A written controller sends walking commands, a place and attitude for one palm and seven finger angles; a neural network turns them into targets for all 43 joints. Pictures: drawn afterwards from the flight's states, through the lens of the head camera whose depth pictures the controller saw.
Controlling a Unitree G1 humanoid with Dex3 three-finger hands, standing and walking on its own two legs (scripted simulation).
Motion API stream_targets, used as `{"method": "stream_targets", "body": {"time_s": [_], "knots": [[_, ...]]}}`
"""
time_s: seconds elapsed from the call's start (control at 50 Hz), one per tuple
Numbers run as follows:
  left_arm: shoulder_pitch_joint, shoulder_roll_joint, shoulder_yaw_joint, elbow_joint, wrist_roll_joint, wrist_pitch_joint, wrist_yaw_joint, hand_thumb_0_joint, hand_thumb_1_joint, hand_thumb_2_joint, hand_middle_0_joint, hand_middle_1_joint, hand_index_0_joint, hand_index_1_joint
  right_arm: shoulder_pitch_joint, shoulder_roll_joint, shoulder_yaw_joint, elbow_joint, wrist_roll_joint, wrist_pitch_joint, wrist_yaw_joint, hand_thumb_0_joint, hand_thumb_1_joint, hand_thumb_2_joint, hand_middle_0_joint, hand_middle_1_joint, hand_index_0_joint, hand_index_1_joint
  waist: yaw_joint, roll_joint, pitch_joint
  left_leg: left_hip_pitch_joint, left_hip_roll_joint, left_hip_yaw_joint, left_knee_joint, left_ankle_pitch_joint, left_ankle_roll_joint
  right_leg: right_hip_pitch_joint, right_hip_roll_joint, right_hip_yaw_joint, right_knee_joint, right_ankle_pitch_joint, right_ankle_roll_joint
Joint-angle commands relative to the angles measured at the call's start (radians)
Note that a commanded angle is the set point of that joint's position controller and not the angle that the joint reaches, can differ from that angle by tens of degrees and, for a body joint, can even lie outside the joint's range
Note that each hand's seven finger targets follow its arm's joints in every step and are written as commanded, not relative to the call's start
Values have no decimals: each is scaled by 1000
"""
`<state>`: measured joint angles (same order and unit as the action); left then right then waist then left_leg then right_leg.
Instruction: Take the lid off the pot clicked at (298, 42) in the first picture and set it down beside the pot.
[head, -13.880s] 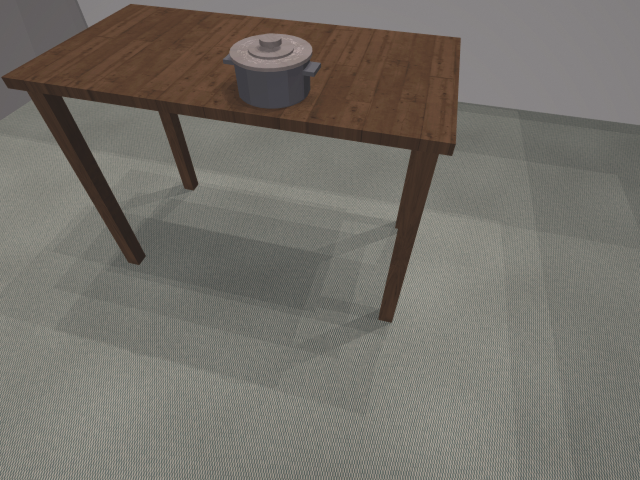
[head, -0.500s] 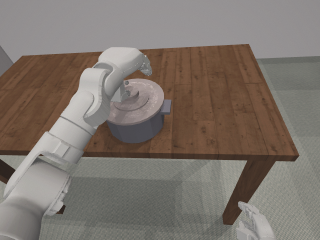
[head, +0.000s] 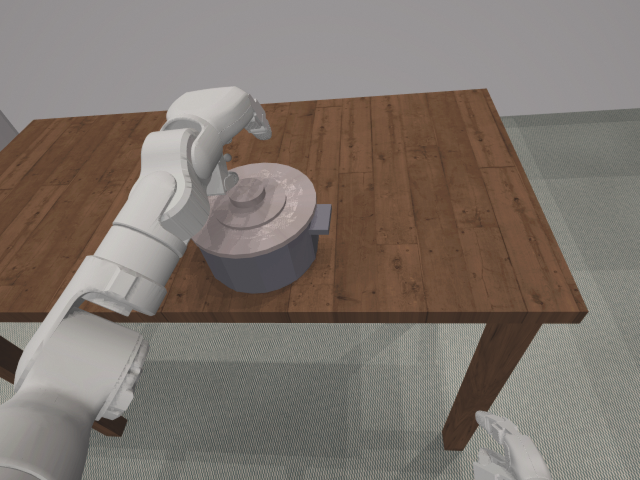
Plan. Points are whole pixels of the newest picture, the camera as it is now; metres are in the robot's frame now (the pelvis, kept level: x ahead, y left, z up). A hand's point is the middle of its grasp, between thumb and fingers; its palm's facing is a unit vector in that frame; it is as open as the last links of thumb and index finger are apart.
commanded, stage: move the open hand above the knob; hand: left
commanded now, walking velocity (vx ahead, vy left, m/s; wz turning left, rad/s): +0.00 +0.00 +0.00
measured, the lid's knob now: (246, 192) +0.46 +0.11 +0.13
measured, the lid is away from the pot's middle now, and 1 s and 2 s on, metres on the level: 0.00 0.00 0.00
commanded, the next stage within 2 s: lower the open fingers around the knob in 1.88 s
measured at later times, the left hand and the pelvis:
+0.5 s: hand (225, 159) +0.42 +0.11 +0.22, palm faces -0.09 -0.02 -1.00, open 9.9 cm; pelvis +0.00 +0.00 +0.00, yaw +1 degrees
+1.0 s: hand (229, 178) +0.42 +0.11 +0.19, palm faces -0.15 -0.03 -0.99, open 10.0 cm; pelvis +0.00 +0.00 +0.00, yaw +0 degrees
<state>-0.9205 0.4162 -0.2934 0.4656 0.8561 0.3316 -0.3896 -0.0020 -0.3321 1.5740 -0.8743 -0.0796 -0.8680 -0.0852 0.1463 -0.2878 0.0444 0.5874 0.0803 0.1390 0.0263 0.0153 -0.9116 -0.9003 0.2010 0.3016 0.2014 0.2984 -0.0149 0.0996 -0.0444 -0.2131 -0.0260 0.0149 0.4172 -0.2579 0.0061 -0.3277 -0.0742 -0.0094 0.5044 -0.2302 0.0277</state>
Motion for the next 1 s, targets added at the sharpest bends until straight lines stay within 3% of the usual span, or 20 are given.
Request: {"method": "stream_targets", "body": {"time_s": [0.0, 0.04, 0.1, 0.18, 0.22, 0.26, 0.32, 0.36, 0.38, 0.4, 0.48, 0.54, 0.6, 0.64, 0.7, 0.72, 0.78, 0.84, 0.9, 0.98], "knots": [[-560, 259, 122, -376, 18, -33, 13, 0, -341, 1580, -863, -81, -863, -81, -177, -82, -47, -198, 1, -46, -7, 0, -900, -900, 200, 300, 200, 300, -6, -168, -419, 58, -31, 17, 3, 305, 57, 287, 47, -32, -12, 361, -53], [-709, 387, 207, -402, 34, -40, 23, 0, -341, 1580, -863, -81, -863, -81, -145, -72, -43, -172, -6, -82, -29, 0, -900, -900, 200, 300, 200, 300, -1, -115, -470, 80, -43, 0, -3, 325, 62, 325, 54, -21, -2, 388, -55], [-603, 389, 244, -315, 5, -29, 31, 0, -341, 1580, -863, -81, -863, -81, -117, -78, -44, -140, -8, -103, -34, 0, -900, -900, 200, 300, 200, 300, 16, -103, -456, 84, -40, -9, 3, 391, 55, 329, 56, -27, 1, 437, -60], [-264, 118, 75, -91, -14, 5, -3, 0, -341, 1580, -863, -81, -863, -81, -134, -80, -35, -142, 4, -69, -4, 0, -900, -900, 200, 300, 200, 300, 16, -215, -236, -5, -23, 18, -22, 311, 34, 207, 52, -62, -25, 352, -51], [-213, 39, 5, -159, -19, 0, -24, 0, -341, 1580, -863, -81, -863, -81, -160, -87, -39, -171, 12, -48, 12, 0, -900, -900, 200, 300, 200, 300, 9, -201, -244, 11, -22, 30, -22, 288, 34, 192, 52, -69, -31, 319, -51], [-309, 85, 17, -331, -3, -14, -30, 0, -341, 1580, -863, -81, -863, -81, -198, -79, -47, -205, 11, -39, 18, 0, -900, -900, 200, 300, 200, 300, 7, -171, -330, 50, -28, 23, -1, 307, 44, 225, 50, -58, -18, 333, -56], [-575, 281, 124, -527, 19, -37, -12, 0, -341, 1580, -863, -81, -863, -81, -194, -65, -42, -210, 0, -58, 5, 0, -900, -900, 200, 300, 200, 300, 5, -113, -480, 107, -37, -3, 10, 371, 54, 308, 57, -34, 7, 390, -58], [-657, 353, 181, -412, 31, -18, 9, 0, -341, 1580, -863, -81, -863, -81, -155, -67, -35, -156, -5, -72, -12, 0, -900, -900, 200, 300, 200, 300, 1, -100, -414, 89, -34, -16, -7, 357, 46, 282, 64, -43, -1, 370, -63], [-654, 341, 181, -348, 26, -9, 18, 0, -341, 1580, -863, -81, -863, -81, -148, -65, -30, -140, -4, -76, -18, 0, -900, -900, 200, 300, 200, 300, 3, -103, -374, 75, -31, -15, -18, 335, 41, 261, 66, -48, -9, 341, -64], [-604, 387, 242, -299, 2, -11, 36, 0, -341, 1580, -863, -81, -863, -81, -133, -82, -37, -126, -8, -78, -24, 0, -900, -900, 200, 300, 200, 300, 14, -119, -349, 63, -29, -11, -17, 303, 42, 254, 64, -45, -21, 317, -65], [-377, 152, 93, -114, -6, 0, 31, 0, -341, 1580, -863, -81, -863, -81, -160, -68, -23, -133, -6, -61, -15, 0, -900, -900, 200, 300, 200, 300, 24, -175, -258, 4, -22, 5, -39, 246, 27, 193, 55, -65, -25, 241, -62], [-287, 32, -10, -181, -4, -2, 4, 0, -341, 1580, -863, -81, -863, -81, -195, -73, -34, -178, 4, -36, 12, 0, -900, -900, 200, 300, 200, 300, 13, -158, -291, 29, -18, 14, -21, 254, 27, 183, 54, -69, -21, 243, -62], [-465, 95, 2, -354, 1, -20, 4, 0, -341, 1580, -863, -81, -863, -81, -211, -72, -42, -198, 4, -31, 14, 0, -900, -900, 200, 300, 200, 300, -9, -144, -361, 71, -22, 1, -1, 269, 42, 200, 55, -59, -15, 259, -65], [-632, 275, 125, -369, 29, -25, 22, 0, -341, 1580, -863, -81, -863, -81, -183, -70, -37, -175, -3, -54, -8, 0, -900, -900, 200, 300, 200, 300, -4, -127, -415, 77, -29, -9, -10, 263, 47, 250, 61, -45, -12, 269, -64], [-667, 416, 253, -271, 8, -25, 53, 0, -341, 1580, -863, -81, -863, -81, -133, -89, -31, -124, -11, -77, -37, 0, -900, -900, 200, 300, 200, 300, 10, -123, -386, 46, -30, -14, -27, 250, 44, 272, 59, -38, -21, 273, -63], [-653, 333, 188, -219, 16, -23, 54, 0, -341, 1580, -863, -81, -863, -81, -136, -61, -19, -122, -10, -85, -42, 0, -900, -900, 200, 300, 200, 300, 8, -148, -369, 33, -34, -8, -39, 255, 42, 269, 62, -43, -19, 269, -60], [-433, 220, 146, -117, 3, -11, 43, 0, -341, 1580, -863, -81, -863, -81, -145, -72, -27, -126, -10, -77, -26, 0, -900, -900, 200, 300, 200, 300, 29, -164, -310, 14, -22, 3, -35, 298, 33, 242, 52, -51, -15, 306, -62], [-215, 85, 59, -160, -11, -9, 7, 0, -341, 1580, -863, -81, -863, -81, -175, -78, -36, -180, 2, -52, 7, 0, -900, -900, 200, 300, 200, 300, 31, -193, -311, 12, -17, 17, -20, 325, 31, 246, 51, -60, -14, 334, -58], [-287, 100, 37, -269, -8, -13, -8, 0, -341, 1580, -863, -81, -863, -81, -189, -88, -46, -199, 10, -29, 15, 0, -900, -900, 200, 300, 200, 300, 2, -211, -296, 13, -15, 26, -10, 283, 42, 226, 51, -57, -28, 311, -56], [-641, 367, 194, -468, 24, -36, 22, 0, -341, 1580, -863, -81, -863, -81, -168, -72, -40, -184, -1, -75, -21, 0, -900, -900, 200, 300, 200, 300, 9, -92, -431, 82, -36, -3, -14, 309, 55, 297, 59, -29, -10, 336, -61]]}}
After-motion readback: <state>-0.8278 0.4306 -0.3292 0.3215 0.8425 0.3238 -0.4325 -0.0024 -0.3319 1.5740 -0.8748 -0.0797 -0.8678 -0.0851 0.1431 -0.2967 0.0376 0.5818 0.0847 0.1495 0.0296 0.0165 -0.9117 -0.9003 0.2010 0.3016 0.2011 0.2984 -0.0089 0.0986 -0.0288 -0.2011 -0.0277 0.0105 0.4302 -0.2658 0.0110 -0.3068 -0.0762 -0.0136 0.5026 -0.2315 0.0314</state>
